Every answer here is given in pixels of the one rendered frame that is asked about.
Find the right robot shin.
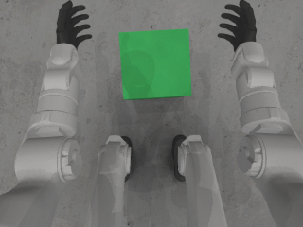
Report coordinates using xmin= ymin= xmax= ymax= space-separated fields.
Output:
xmin=178 ymin=135 xmax=212 ymax=176

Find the robot left upper arm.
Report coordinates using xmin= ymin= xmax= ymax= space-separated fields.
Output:
xmin=0 ymin=136 xmax=82 ymax=227

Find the right robot hand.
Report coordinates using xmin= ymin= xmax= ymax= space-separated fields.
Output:
xmin=217 ymin=0 xmax=257 ymax=52

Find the left robot forearm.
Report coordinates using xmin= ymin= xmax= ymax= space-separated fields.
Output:
xmin=14 ymin=43 xmax=84 ymax=179

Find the left robot hand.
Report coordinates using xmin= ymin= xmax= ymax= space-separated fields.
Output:
xmin=56 ymin=0 xmax=93 ymax=50

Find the robot right upper arm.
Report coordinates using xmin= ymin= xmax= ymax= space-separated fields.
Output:
xmin=237 ymin=132 xmax=303 ymax=227

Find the carton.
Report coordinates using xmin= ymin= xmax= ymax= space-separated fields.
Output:
xmin=118 ymin=28 xmax=192 ymax=100

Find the left robot thigh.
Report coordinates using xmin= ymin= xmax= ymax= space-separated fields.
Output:
xmin=84 ymin=141 xmax=132 ymax=227

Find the right robot forearm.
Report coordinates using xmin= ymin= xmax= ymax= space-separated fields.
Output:
xmin=230 ymin=41 xmax=303 ymax=146

